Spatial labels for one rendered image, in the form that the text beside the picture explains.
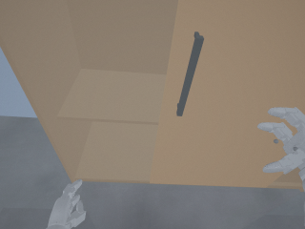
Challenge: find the handle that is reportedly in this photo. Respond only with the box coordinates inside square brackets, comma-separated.
[176, 31, 204, 116]

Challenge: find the left robot hand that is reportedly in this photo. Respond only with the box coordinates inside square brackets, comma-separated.
[48, 178, 87, 229]

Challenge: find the wardrobe door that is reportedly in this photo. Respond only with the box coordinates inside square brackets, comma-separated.
[150, 0, 305, 188]
[274, 167, 303, 183]

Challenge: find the right robot hand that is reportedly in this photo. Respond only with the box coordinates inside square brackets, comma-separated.
[257, 107, 305, 175]

